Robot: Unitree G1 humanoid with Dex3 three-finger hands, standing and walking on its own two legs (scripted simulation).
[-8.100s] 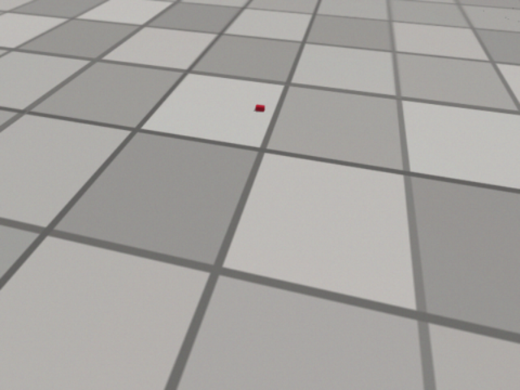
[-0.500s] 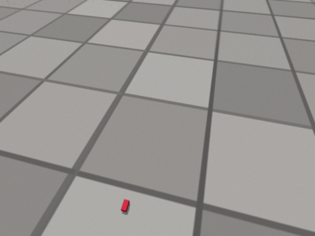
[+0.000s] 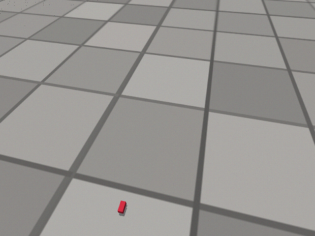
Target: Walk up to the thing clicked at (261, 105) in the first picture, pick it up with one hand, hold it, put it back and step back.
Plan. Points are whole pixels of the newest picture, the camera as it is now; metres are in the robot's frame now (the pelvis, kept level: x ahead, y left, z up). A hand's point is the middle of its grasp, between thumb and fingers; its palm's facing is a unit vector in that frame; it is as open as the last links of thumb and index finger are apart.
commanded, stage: stand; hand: left
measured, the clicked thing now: (122, 207) +0.46 +0.24 -0.77
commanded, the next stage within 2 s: none
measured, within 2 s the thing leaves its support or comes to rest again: neither
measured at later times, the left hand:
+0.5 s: hand out of the picture +0.08 +0.24 -0.15, palm faces -0.03 -0.94 -0.35, open 7.4 cm
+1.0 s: hand out of the picture +0.08 +0.24 -0.15, palm faces -0.04 -0.94 -0.35, open 7.4 cm
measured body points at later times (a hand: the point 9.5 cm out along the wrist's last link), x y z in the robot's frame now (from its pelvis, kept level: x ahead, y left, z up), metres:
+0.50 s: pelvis -0.01 -0.01 +0.00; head +0.00 -0.02 +0.45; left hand +0.08 +0.29 -0.13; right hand +0.05 -0.31 -0.14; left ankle -0.01 +0.14 -0.75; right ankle +0.01 -0.11 -0.75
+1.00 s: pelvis +0.00 -0.01 +0.00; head +0.00 -0.02 +0.45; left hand +0.09 +0.29 -0.13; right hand +0.06 -0.31 -0.14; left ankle -0.01 +0.14 -0.75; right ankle +0.01 -0.11 -0.75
